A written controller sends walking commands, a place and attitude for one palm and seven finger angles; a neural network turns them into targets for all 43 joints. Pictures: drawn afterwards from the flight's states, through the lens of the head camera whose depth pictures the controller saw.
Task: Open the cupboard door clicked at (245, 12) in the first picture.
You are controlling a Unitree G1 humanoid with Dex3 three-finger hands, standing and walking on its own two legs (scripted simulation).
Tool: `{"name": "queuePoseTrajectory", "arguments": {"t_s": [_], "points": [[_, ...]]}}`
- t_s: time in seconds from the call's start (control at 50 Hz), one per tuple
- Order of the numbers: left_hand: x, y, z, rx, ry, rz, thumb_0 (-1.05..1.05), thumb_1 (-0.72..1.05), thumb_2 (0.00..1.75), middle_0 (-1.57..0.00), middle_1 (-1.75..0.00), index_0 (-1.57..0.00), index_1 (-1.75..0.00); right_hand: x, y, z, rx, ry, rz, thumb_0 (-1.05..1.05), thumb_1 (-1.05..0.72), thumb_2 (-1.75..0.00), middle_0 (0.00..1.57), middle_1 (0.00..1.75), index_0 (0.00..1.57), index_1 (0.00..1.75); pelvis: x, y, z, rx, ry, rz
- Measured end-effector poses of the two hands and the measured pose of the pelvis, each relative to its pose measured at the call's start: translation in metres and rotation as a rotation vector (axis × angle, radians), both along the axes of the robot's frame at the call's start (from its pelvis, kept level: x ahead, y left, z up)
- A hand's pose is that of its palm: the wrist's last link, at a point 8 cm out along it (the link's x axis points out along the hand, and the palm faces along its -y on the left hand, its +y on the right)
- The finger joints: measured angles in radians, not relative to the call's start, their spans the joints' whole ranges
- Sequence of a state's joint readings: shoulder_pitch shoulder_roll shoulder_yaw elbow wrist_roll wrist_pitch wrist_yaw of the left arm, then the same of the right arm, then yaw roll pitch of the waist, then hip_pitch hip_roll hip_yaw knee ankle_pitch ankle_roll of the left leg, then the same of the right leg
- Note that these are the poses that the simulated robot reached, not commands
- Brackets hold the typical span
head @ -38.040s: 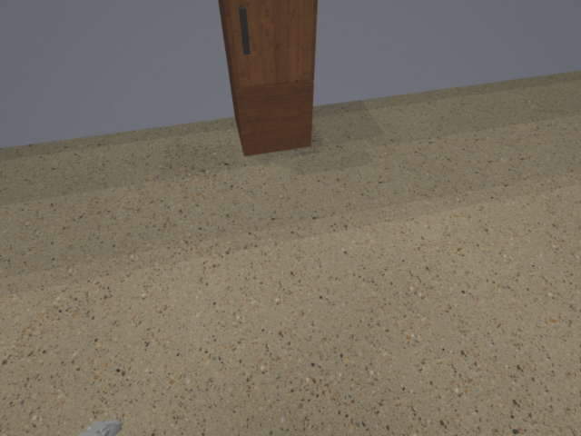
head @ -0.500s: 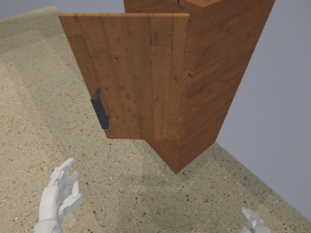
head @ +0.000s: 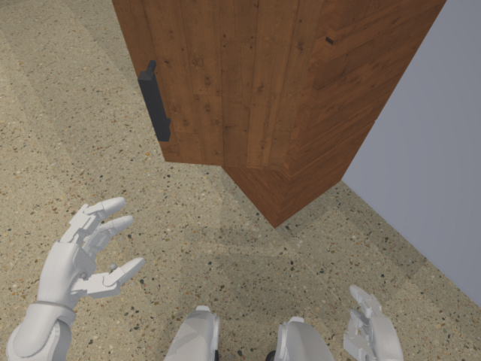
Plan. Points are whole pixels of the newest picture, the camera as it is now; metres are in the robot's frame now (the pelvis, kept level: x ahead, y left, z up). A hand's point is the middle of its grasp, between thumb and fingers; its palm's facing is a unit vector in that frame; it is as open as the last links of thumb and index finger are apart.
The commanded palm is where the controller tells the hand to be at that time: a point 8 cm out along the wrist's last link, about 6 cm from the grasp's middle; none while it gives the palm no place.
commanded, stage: raise the hand with hooked fingers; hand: left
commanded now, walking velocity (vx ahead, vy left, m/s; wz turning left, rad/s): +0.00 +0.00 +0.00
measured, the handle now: (158, 103) +0.59 +0.23 +0.02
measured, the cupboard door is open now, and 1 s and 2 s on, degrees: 49 49 49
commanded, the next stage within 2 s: move the hooked fingers beside the handle in 1.40 s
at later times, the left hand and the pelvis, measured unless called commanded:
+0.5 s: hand (92, 246) +0.27 +0.25 +0.04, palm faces +0.01 -1.00 -0.06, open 13.2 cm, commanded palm +0.25 +0.31 +0.04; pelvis +0.01 +0.01 +0.00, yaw +0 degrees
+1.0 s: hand (82, 222) +0.30 +0.28 +0.04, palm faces -0.01 -1.00 -0.06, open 14.0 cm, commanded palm +0.28 +0.32 +0.04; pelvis +0.01 +0.01 +0.00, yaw -1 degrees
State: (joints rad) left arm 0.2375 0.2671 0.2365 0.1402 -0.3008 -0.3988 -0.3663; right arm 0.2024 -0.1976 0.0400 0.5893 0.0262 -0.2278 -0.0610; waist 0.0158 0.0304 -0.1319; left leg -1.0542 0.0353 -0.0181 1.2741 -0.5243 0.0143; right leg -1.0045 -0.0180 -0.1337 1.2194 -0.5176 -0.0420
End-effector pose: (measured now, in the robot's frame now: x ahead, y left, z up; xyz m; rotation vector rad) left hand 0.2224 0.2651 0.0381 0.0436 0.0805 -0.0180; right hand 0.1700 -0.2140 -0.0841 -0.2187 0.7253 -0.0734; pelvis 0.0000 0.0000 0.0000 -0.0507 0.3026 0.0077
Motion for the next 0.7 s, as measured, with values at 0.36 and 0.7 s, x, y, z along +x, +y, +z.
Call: {"name": "queuePoseTrajectory", "arguments": {"t_s": [0.36,0.7], "points": [[0.017,0.028,-0.001,0.015,-0.012,0.021,0.0,-0.13,0.46,-0.27,-0.96,-0.27,-0.97,0.003,-0.026,0.017,-0.104,0.006,-0.042,0.01,-0.9,-0.9,0.2,0.3,0.2,0.3,0.01,0.013,0.004,0.0,0.022,-0.01],[0.038,0.053,0.004,0.02,-0.015,0.019,-0.01,-0.46,0.32,-0.29,-1.17,-0.29,-1.17,0.015,-0.012,0.012,-0.069,0.009,0.005,0.01,-0.9,-0.9,0.2,0.3,0.2,0.3,0.014,0.01,0.002,-0.005,0.036,-0.008]]}}
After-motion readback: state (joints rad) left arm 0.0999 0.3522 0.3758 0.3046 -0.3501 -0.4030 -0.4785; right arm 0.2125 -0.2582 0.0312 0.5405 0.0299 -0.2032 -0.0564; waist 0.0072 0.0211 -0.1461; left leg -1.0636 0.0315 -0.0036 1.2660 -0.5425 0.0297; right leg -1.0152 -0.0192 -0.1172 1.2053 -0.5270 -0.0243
